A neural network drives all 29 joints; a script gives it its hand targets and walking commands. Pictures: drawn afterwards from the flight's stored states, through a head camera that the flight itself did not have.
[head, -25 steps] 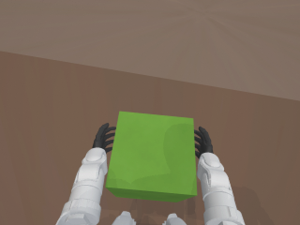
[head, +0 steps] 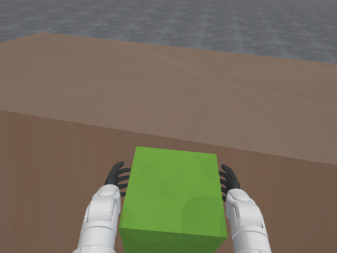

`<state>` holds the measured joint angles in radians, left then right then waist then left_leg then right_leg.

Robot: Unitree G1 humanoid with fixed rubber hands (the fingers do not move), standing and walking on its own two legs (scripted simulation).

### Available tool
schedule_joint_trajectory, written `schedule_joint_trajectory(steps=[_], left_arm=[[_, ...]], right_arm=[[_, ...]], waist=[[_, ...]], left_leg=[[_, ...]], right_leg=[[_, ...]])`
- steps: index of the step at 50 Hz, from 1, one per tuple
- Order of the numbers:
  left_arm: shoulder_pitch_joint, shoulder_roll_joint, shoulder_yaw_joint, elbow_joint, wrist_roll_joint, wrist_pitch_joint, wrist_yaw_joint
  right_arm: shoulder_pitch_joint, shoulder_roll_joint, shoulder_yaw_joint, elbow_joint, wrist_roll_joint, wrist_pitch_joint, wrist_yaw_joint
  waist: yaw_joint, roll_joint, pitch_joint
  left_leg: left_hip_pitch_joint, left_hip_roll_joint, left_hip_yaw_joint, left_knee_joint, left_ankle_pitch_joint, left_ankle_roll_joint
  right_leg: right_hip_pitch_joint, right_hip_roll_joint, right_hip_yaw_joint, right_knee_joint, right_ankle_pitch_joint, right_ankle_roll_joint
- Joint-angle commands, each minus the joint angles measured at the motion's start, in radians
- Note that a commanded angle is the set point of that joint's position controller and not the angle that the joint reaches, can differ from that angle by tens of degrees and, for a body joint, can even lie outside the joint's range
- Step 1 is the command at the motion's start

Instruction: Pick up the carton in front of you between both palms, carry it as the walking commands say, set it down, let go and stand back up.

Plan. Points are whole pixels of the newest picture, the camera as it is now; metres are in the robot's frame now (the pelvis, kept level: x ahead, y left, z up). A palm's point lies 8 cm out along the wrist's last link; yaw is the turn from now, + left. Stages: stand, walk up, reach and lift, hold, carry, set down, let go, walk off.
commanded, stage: reach and lift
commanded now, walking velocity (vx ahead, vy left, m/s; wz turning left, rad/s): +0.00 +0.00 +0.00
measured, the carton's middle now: (170, 208) +0.28 +0.00 -0.05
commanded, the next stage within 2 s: hold in 0.92 s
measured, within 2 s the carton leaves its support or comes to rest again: neither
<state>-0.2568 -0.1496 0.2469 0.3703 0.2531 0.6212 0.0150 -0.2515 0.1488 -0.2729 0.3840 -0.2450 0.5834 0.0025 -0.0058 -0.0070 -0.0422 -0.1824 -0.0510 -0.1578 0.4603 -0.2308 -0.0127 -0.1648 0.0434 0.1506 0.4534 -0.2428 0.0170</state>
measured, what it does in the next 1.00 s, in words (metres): stands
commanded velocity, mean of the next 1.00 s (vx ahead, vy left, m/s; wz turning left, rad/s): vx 0.00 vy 0.00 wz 0.00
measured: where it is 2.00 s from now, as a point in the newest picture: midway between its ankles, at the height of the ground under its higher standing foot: outside the picture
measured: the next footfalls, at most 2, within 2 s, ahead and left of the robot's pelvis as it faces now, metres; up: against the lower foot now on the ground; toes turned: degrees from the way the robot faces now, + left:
none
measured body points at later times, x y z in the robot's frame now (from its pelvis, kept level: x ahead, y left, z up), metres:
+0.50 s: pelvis -0.01 +0.00 +0.00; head -0.02 +0.00 +0.45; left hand +0.30 +0.15 +0.02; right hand +0.30 -0.16 +0.02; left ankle +0.01 +0.13 -0.74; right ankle +0.01 -0.13 -0.74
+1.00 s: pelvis +0.00 +0.00 +0.01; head -0.03 +0.00 +0.45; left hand +0.30 +0.15 +0.04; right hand +0.30 -0.16 +0.04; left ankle +0.01 +0.13 -0.74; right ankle +0.01 -0.13 -0.74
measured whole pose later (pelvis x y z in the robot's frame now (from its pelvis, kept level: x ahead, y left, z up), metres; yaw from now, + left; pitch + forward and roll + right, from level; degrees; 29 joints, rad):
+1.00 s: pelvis +0.00 +0.00 +0.01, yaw +0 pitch -5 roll +0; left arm -0.26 -0.15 0.21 0.23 0.26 0.72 0.00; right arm -0.25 0.15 -0.25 0.24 -0.25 0.69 0.02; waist 0.00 -0.01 0.02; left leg -0.08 -0.04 -0.15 0.37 -0.19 -0.01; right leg -0.06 0.03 0.14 0.36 -0.20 0.02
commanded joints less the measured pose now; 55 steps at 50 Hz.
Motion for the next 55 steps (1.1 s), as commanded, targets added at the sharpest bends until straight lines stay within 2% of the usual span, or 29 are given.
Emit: schedule_joint_trajectory(steps=[1, 8, 9, 10, 13, 14, 15, 17, 18, 22, 24, 25, 29, 33, 36, 37, 43, 44, 45, 46, 47, 48, 49, 50, 51, 52, 53, 54, 55], left_arm=[[-0.629, -0.948, -0.519, 0.003, -0.194, -0.026, -0.263], [-0.657, -0.967, -0.484, 0.012, -0.169, -0.039, -0.266], [-0.604, -0.967, -0.469, 0.054, -0.165, -0.033, -0.265], [-0.627, -0.968, -0.504, -0.009, -0.183, -0.044, -0.263], [-0.62, -0.961, -0.498, -0.018, -0.182, -0.045, -0.264], [-0.643, -0.98, -0.517, 0.016, -0.191, -0.036, -0.263], [-0.597, -0.968, -0.505, -0.009, -0.181, -0.036, -0.264], [-0.648, -0.946, -0.547, -0.037, -0.208, -0.034, -0.267], [-0.611, -0.94, -0.538, -0.057, -0.195, -0.032, -0.266], [-0.538, -0.925, -0.514, -0.042, -0.193, -0.018, -0.263], [-0.59, -0.914, -0.532, -0.078, -0.189, -0.016, -0.267], [-0.536, -0.916, -0.546, -0.086, -0.2, -0.01, -0.268], [-0.519, -0.91, -0.552, -0.104, -0.218, 0.0, -0.264], [-0.494, -0.93, -0.584, -0.162, -0.238, 0.012, -0.252], [-0.488, -0.922, -0.573, -0.137, -0.23, 0.014, -0.251], [-0.49, -0.907, -0.572, -0.143, -0.223, 0.021, -0.25], [-0.549, -0.925, -0.58, -0.179, -0.235, 0.034, -0.244], [-0.54, -0.938, -0.601, -0.167, -0.254, 0.034, -0.244], [-0.526, -0.925, -0.596, -0.191, -0.236, 0.034, -0.241], [-0.507, -0.941, -0.622, -0.201, -0.247, 0.045, -0.239], [-0.524, -0.929, -0.604, -0.208, -0.246, 0.049, -0.235], [-0.481, -0.922, -0.588, -0.178, -0.226, 0.064, -0.233], [-0.491, -0.902, -0.613, -0.234, -0.255, 0.064, -0.238], [-0.501, -0.902, -0.611, -0.261, -0.241, 0.072, -0.242], [-0.489, -0.896, -0.613, -0.245, -0.241, 0.092, -0.24], [-0.481, -0.88, -0.615, -0.24, -0.245, 0.099, -0.239], [-0.478, -0.873, -0.597, -0.227, -0.232, 0.106, -0.246], [-0.477, -0.88, -0.608, -0.227, -0.249, 0.109, -0.246], [-0.465, -0.854, -0.588, -0.227, -0.241, 0.113, -0.25]], right_arm=[[-0.511, 0.973, 0.484, 0.08, 0.139, 0.012, 0.244], [-0.577, 1.009, 0.496, 0.068, 0.139, 0.004, 0.254], [-0.57, 0.998, 0.505, 0.073, 0.159, 0.004, 0.256], [-0.573, 0.996, 0.508, 0.049, 0.171, 0.006, 0.254], [-0.602, 1.005, 0.53, 0.005, 0.171, 0.004, 0.255], [-0.554, 0.999, 0.528, 0.041, 0.151, 0.011, 0.253], [-0.568, 0.973, 0.529, 0.013, 0.157, 0.012, 0.25], [-0.554, 0.989, 0.514, 0.033, 0.158, 0.023, 0.249], [-0.541, 0.986, 0.548, 0.009, 0.181, 0.018, 0.246], [-0.475, 0.974, 0.529, 0.005, 0.17, 0.033, 0.246], [-0.518, 0.978, 0.518, 0.003, 0.16, 0.039, 0.239], [-0.445, 0.998, 0.547, -0.002, 0.185, 0.045, 0.24], [-0.432, 0.958, 0.543, -0.063, 0.177, 0.049, 0.239], [-0.412, 0.96, 0.588, -0.114, 0.207, 0.06, 0.238], [-0.419, 0.948, 0.579, -0.092, 0.199, 0.074, 0.234], [-0.416, 0.95, 0.565, -0.081, 0.198, 0.071, 0.234], [-0.469, 0.938, 0.582, -0.134, 0.193, 0.077, 0.241], [-0.442, 0.942, 0.568, -0.089, 0.205, 0.083, 0.241], [-0.468, 0.946, 0.579, -0.109, 0.212, 0.078, 0.245], [-0.421, 0.946, 0.591, -0.143, 0.21, 0.082, 0.244], [-0.465, 0.942, 0.599, -0.136, 0.222, 0.09, 0.244], [-0.438, 0.917, 0.589, -0.134, 0.21, 0.108, 0.241], [-0.47, 0.955, 0.637, -0.178, 0.256, 0.11, 0.239], [-0.487, 0.954, 0.641, -0.197, 0.244, 0.12, 0.238], [-0.404, 0.951, 0.608, -0.153, 0.226, 0.133, 0.24], [-0.427, 0.949, 0.612, -0.181, 0.233, 0.138, 0.234], [-0.45, 0.921, 0.596, -0.18, 0.229, 0.144, 0.228], [-0.423, 0.936, 0.613, -0.186, 0.231, 0.149, 0.224], [-0.43, 0.91, 0.585, -0.157, 0.215, 0.156, 0.222]], waist=[[-0.021, 0.016, -0.104], [-0.003, -0.01, -0.199], [0.006, 0.052, -0.213], [0.015, 0.018, -0.21], [0.011, -0.015, -0.225], [-0.025, -0.011, -0.216], [0.007, -0.025, -0.229], [-0.016, -0.013, -0.228], [0.023, 0.023, -0.225], [-0.01, 0.021, -0.199], [0.018, -0.041, -0.19], [0.008, 0.029, -0.211], [-0.03, -0.004, -0.196], [0.0, -0.001, -0.222], [-0.019, 0.004, -0.198], [0.006, 0.009, -0.181], [0.001, 0.014, -0.193], [-0.026, 0.016, -0.197], [0.02, 0.019, -0.193], [-0.013, 0.03, -0.2], [0.011, 0.002, -0.221], [-0.008, 0.031, -0.178], [0.049, 0.019, -0.216], [0.053, 0.006, -0.204], [0.003, 0.02, -0.194], [0.012, -0.013, -0.197], [0.02, 0.026, -0.158], [-0.002, 0.008, -0.177], [0.033, -0.01, -0.144]], left_leg=[[0.027, -0.048, 0.089, -0.086, -0.023, 0.0], [0.054, -0.042, 0.08, -0.074, 0.065, 0.005], [0.059, -0.052, 0.091, -0.076, 0.073, 0.002], [0.041, -0.043, 0.088, -0.072, 0.091, 0.008], [0.086, -0.043, 0.088, -0.07, 0.093, 0.01], [0.091, -0.049, 0.08, -0.07, 0.092, 0.004], [0.097, -0.044, 0.087, -0.073, 0.11, 0.0], [0.094, -0.038, 0.08, -0.09, 0.122, 0.002], [0.081, -0.058, 0.089, -0.082, 0.148, -0.001], [0.127, -0.054, 0.089, -0.101, 0.159, -0.004], [0.106, -0.047, 0.091, -0.108, 0.153, 0.008], [0.115, -0.068, 0.098, -0.103, 0.152, -0.004], [0.136, -0.059, 0.082, -0.115, 0.243, -0.005], [0.154, -0.064, 0.073, -0.118, 0.3, -0.014], [0.169, -0.063, 0.09, -0.116, 0.254, -0.016], [0.14, -0.056, 0.086, -0.133, 0.247, -0.011], [0.136, -0.06, 0.085, -0.136, 0.206, -0.012], [0.174, -0.059, 0.081, -0.124, 0.227, -0.018], [0.151, -0.052, 0.083, -0.13, 0.232, -0.009], [0.159, -0.056, 0.084, -0.135, 0.262, -0.016], [0.182, -0.058, 0.08, -0.124, 0.267, -0.019], [0.2, -0.059, 0.092, -0.141, 0.253, -0.013], [0.189, -0.054, 0.081, -0.144, 0.268, -0.008], [0.174, -0.056, 0.09, -0.134, 0.266, -0.006], [0.163, -0.053, 0.081, -0.154, 0.255, -0.012], [0.229, -0.047, 0.083, -0.152, 0.278, -0.006], [0.189, -0.062, 0.091, -0.155, 0.256, -0.006], [0.204, -0.046, 0.083, -0.152, 0.215, -0.007], [0.17, -0.051, 0.087, -0.155, 0.22, -0.006]], right_leg=[[0.013, 0.045, -0.07, -0.086, 0.014, -0.03], [0.036, 0.046, -0.087, -0.063, 0.098, -0.015], [0.059, 0.039, -0.077, -0.063, 0.115, -0.009], [0.076, 0.05, -0.089, -0.049, 0.134, -0.005], [0.039, 0.051, -0.096, -0.069, 0.102, -0.003], [0.07, 0.044, -0.076, -0.073, 0.143, -0.011], [0.063, 0.051, -0.099, -0.078, 0.121, -0.007], [0.091, 0.06, -0.092, -0.081, 0.156, -0.007], [0.104, 0.047, -0.083, -0.088, 0.181, -0.005], [0.083, 0.049, -0.084, -0.106, 0.19, -0.002], [0.103, 0.059, -0.094, -0.099, 0.187, 0.006], [0.14, 0.038, -0.079, -0.116, 0.201, 0.001], [0.13, 0.054, -0.082, -0.113, 0.281, 0.0], [0.17, 0.058, -0.084, -0.113, 0.33, 0.0], [0.159, 0.057, -0.081, -0.128, 0.27, 0.001], [0.152, 0.057, -0.09, -0.123, 0.275, 0.002], [0.161, 0.061, -0.095, -0.117, 0.238, -0.006], [0.135, 0.062, -0.085, -0.128, 0.241, -0.009], [0.143, 0.065, -0.093, -0.113, 0.234, -0.006], [0.164, 0.063, -0.083, -0.123, 0.278, -0.008], [0.17, 0.062, -0.091, -0.121, 0.261, -0.005], [0.129, 0.058, -0.086, -0.133, 0.255, 0.001], [0.165, 0.068, -0.096, -0.123, 0.267, 0.008], [0.164, 0.065, -0.097, -0.129, 0.254, 0.006], [0.198, 0.053, -0.07, -0.14, 0.297, -0.004], [0.154, 0.06, -0.08, -0.144, 0.281, 0.008], [0.164, 0.059, -0.08, -0.146, 0.254, 0.008], [0.163, 0.056, -0.079, -0.149, 0.216, 0.0], [0.192, 0.058, -0.091, -0.159, 0.22, -0.003]])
